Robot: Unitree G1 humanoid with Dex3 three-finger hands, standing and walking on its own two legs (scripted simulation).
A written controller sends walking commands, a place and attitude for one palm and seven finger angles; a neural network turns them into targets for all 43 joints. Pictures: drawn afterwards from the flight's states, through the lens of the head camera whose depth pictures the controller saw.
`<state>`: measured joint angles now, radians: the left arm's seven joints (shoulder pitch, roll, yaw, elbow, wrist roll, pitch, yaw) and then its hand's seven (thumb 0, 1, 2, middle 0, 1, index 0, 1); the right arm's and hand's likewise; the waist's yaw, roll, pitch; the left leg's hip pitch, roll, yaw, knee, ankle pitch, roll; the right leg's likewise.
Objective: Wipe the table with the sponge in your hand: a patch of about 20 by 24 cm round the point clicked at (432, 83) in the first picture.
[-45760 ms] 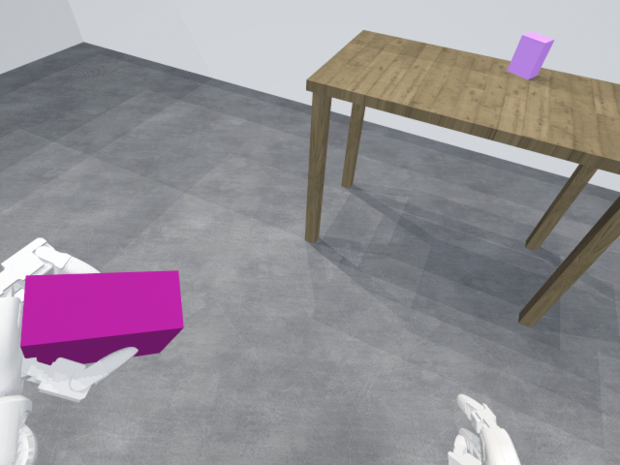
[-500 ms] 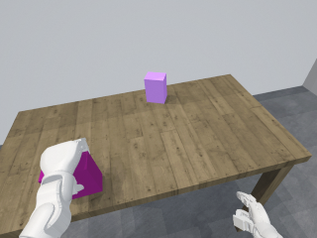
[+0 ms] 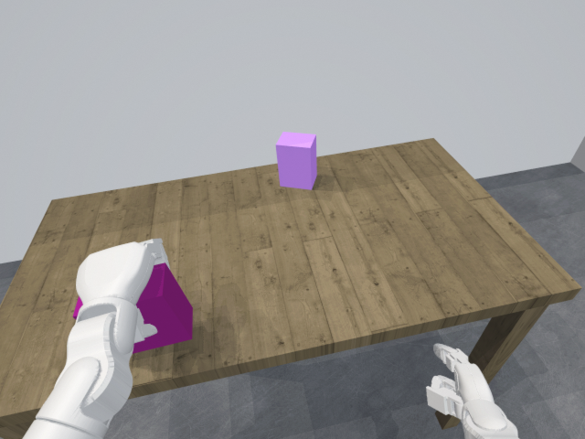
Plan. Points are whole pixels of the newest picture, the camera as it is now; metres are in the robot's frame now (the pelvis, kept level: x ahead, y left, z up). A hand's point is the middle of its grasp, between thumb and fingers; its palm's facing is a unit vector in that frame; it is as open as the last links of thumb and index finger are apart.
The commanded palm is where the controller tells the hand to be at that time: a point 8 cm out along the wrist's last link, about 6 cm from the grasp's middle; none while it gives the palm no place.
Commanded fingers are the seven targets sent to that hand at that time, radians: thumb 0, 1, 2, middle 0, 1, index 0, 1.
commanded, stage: lift the sponge slowly off the table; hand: left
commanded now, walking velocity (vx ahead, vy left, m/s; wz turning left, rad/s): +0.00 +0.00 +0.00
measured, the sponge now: (145, 318) +0.25 +0.27 +0.03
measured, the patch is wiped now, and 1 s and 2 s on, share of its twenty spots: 0.95 0.95 0.95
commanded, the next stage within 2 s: bring the sponge back beside the body in 1.10 s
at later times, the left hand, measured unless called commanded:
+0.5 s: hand (140, 274) +0.27 +0.26 +0.11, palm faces +0.03 -0.12 -0.99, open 9.8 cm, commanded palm +0.25 +0.26 +0.19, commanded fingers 0.00 0.10 1.30 -1.20 -1.60 -1.20 -1.60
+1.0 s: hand (135, 257) +0.28 +0.26 +0.14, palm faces +0.08 -0.12 -0.99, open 9.8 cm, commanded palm +0.25 +0.26 +0.22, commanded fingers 0.00 0.10 1.30 -1.20 -1.60 -1.20 -1.60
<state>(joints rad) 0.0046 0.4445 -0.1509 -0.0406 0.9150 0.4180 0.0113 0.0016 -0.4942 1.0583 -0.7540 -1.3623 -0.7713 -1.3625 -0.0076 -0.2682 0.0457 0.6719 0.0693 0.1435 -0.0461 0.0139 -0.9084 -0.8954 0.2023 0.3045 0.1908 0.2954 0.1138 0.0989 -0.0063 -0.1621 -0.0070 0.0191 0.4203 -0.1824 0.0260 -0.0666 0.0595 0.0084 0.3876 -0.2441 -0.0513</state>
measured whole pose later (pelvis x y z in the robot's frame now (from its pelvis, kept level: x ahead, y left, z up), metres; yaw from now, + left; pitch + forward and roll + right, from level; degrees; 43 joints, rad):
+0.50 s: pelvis +0.00 -0.01 +0.00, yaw +0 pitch -4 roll +0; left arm -0.07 0.49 -0.14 -0.06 0.89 0.45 -0.08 0.00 -0.49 1.06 -0.75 -1.36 -0.77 -1.36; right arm -0.01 -0.29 0.06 0.66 0.07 0.13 -0.05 0.01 -0.91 -0.90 0.20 0.30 0.21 0.31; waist 0.11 0.10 0.00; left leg -0.16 0.00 0.01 0.40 -0.18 0.02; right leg -0.06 0.06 0.00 0.38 -0.24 -0.06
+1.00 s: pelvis +0.00 -0.01 +0.00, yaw +0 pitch -4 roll +0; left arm -0.11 0.53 -0.12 -0.13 0.87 0.47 -0.14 0.00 -0.49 1.06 -0.76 -1.36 -0.77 -1.36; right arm -0.01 -0.29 0.06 0.65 0.08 0.14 -0.05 0.01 -0.91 -0.90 0.20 0.30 0.19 0.30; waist 0.11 0.10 0.00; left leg -0.17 -0.01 0.02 0.41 -0.17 0.02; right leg -0.08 0.06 0.01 0.39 -0.24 -0.06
